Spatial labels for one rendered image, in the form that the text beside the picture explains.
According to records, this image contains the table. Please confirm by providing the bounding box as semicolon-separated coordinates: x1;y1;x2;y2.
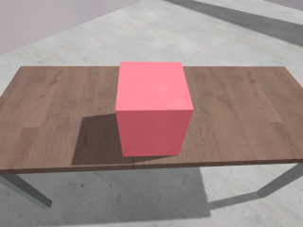
0;66;303;209

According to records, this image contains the carton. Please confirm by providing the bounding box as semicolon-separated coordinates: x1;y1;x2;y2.
116;61;194;157

